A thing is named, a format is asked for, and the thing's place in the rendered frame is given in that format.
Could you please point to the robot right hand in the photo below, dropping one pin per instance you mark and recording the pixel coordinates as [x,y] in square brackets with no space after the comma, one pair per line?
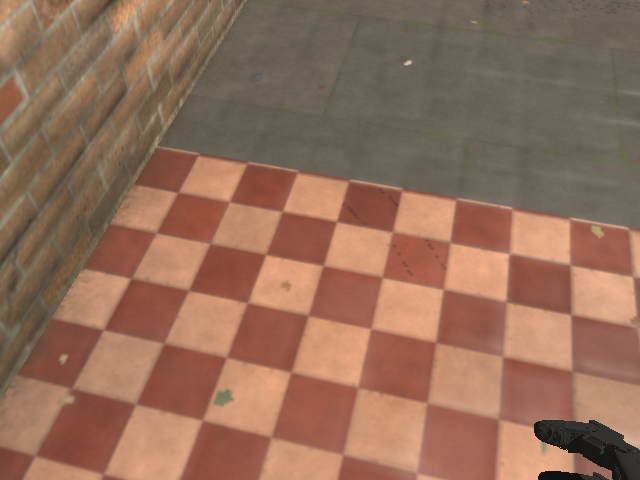
[596,442]

